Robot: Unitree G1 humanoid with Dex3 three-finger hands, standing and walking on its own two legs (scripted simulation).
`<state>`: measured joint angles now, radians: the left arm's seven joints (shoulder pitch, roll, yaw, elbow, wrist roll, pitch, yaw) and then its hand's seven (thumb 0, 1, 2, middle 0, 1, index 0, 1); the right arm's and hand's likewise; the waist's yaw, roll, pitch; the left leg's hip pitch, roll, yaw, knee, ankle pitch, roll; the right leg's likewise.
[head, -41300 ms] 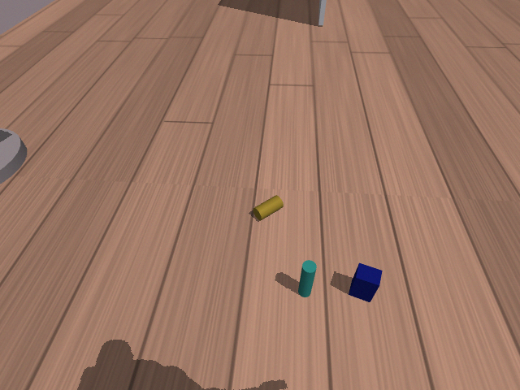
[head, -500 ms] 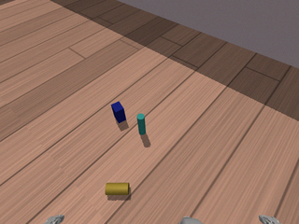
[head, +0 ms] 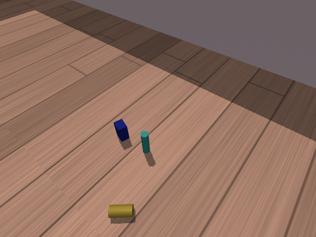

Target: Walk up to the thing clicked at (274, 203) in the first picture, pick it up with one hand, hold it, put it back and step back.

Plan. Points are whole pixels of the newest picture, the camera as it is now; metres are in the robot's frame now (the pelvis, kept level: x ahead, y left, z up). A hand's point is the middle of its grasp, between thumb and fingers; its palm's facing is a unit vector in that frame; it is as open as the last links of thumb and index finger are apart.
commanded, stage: walk up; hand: left
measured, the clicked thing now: (121, 210) +0.41 +0.25 -0.74
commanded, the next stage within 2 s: none
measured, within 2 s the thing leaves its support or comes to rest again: neither
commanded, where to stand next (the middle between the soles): +0.05 +0.00 m, yaw +1 degrees
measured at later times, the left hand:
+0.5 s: hand out of the picture +0.05 +0.29 -0.17, palm faces -0.04 -0.95 -0.32, open 7.4 cm
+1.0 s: hand (89, 229) +0.19 +0.21 -0.13, palm faces -0.09 -0.93 -0.36, open 7.4 cm
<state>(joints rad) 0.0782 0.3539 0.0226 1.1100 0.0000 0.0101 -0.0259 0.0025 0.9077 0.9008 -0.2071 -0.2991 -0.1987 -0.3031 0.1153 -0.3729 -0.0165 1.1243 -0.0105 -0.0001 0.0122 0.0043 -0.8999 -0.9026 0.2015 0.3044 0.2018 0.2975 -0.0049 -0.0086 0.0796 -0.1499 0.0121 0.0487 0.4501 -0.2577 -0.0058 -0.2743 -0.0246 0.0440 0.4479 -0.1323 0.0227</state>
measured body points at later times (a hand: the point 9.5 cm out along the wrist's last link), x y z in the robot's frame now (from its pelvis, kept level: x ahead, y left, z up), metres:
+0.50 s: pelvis -0.05 +0.03 -0.01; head -0.02 +0.06 +0.44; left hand +0.05 +0.34 -0.15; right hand -0.02 -0.28 -0.12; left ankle -0.08 +0.12 -0.74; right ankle +0.02 -0.12 -0.71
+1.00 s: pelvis +0.02 -0.01 -0.01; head +0.05 -0.03 +0.44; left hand +0.19 +0.26 -0.11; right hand +0.04 -0.33 -0.14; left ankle +0.00 +0.14 -0.70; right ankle +0.06 -0.13 -0.74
